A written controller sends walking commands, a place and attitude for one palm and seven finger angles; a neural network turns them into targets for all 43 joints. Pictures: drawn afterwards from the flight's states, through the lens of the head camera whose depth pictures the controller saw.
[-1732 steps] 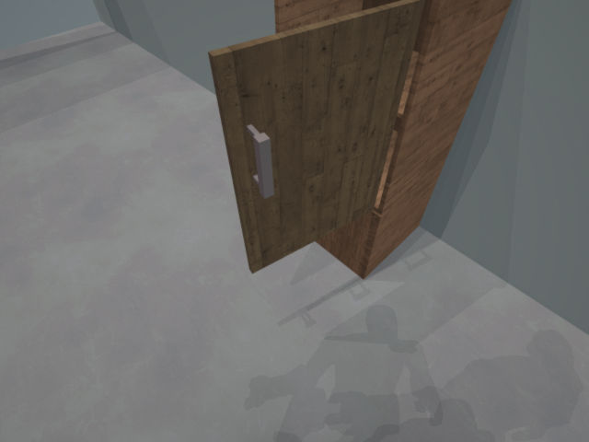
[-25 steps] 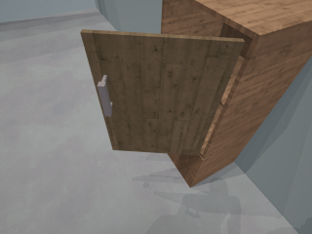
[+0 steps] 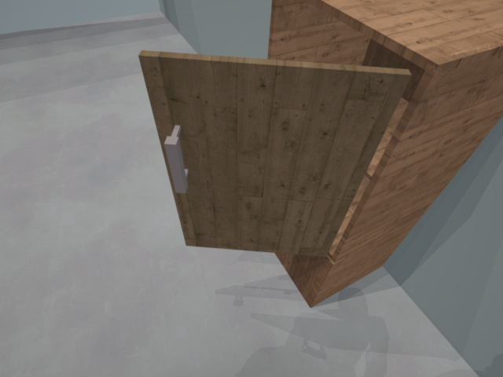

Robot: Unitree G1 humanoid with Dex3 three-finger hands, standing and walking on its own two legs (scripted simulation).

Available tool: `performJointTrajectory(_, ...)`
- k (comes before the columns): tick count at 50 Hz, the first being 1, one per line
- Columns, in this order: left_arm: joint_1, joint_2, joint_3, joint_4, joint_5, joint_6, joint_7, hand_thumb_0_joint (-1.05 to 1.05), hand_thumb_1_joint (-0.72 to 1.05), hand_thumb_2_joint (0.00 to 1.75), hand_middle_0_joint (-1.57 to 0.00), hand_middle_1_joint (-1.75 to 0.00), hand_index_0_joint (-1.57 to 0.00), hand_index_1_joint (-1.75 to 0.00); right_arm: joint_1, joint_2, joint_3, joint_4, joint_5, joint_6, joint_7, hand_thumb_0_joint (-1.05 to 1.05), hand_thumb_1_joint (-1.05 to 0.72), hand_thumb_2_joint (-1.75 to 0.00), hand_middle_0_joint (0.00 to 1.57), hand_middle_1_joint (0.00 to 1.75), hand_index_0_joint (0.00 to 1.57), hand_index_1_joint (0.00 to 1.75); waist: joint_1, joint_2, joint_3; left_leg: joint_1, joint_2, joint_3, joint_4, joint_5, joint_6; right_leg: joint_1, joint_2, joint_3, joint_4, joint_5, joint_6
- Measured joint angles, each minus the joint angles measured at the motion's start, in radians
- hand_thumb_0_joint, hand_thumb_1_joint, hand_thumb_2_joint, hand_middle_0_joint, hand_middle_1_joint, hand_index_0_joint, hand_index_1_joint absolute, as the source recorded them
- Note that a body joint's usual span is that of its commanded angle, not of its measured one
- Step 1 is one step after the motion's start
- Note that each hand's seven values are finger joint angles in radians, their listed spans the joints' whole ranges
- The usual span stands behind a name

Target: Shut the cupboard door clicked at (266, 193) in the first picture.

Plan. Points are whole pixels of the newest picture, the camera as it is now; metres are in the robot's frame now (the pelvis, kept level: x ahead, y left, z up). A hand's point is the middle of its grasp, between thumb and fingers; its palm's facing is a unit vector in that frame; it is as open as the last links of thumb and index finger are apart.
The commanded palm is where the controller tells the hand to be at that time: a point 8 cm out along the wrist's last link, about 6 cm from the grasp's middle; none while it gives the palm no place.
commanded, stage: come to a stop and stand still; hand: left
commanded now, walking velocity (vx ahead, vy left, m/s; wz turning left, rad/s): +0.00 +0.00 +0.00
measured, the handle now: (179, 160) +0.50 +0.18 +0.04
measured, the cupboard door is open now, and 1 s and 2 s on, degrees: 58 58 58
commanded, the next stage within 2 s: look again from close up in 0.18 s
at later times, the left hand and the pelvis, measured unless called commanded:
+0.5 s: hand out of the picture +0.01 +0.20 -0.18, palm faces +0.00 -0.97 -0.23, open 7.4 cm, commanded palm none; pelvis +0.00 +0.02 -0.01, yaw +0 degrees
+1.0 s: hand out of the picture +0.01 +0.20 -0.18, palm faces -0.03 -0.97 -0.22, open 7.4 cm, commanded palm none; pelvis -0.01 +0.01 -0.01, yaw -2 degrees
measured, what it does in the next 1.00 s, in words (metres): stands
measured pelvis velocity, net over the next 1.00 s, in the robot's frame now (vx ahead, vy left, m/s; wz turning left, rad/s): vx -0.01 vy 0.01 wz -0.03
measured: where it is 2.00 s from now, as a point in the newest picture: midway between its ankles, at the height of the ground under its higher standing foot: outside the picture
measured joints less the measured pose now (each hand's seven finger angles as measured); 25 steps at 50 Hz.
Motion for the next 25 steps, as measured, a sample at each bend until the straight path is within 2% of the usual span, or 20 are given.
performJointTrajectory(15,-0.009,0.006,-0.005,-0.002,0.004,-0.008,0.006,0.0,0.91,0.9,-0.2,-0.3,-0.2,-0.3,-0.002,-0.01,0.005,-0.008,0.001,-0.002,0.004,0.0,-0.92,-0.89,0.2,0.3,0.2,0.3,0.001,0.008,0.003,-0.007,-0.005,0.001,0.012,-0.005,0.008,0.006,-0.006,0.0,-0.015,0.004,0.01)
performJointTrajectory(17,-0.001,-0.001,-0.012,-0.02,0.007,-0.021,0.015,0.0,0.91,0.9,-0.2,-0.3,-0.2,-0.3,0.0,-0.025,0.002,-0.038,-0.001,-0.003,0.013,0.0,-0.92,-0.89,0.2,0.3,0.2,0.3,-0.004,0.033,0.003,-0.052,0.007,-0.001,0.074,-0.037,0.012,-0.027,0.004,0.0,0.018,-0.004,0.013)
performJointTrajectory(20,0.002,0.001,-0.018,-0.039,0.006,-0.026,0.012,0.0,0.91,0.9,-0.2,-0.3,-0.2,-0.3,0.007,-0.036,-0.001,-0.073,-0.005,-0.014,0.017,0.0,-0.92,-0.89,0.2,0.3,0.2,0.3,-0.013,0.051,0.004,-0.084,0.001,0.001,0.128,-0.063,0.021,-0.065,-0.005,0.003,0.088,-0.039,0.017)
performJointTrajectory(25,-0.005,0.014,-0.019,-0.058,0.004,-0.017,0.009,0.0,0.91,0.9,-0.2,-0.3,-0.2,-0.3,0.014,-0.043,0.002,-0.084,-0.007,-0.01,0.015,0.01,-0.93,-0.89,0.2,0.3,0.2,0.3,-0.009,0.062,-0.008,-0.084,-0.018,0.012,0.152,-0.077,0.033,-0.083,-0.026,0.013,0.149,-0.072,0.028)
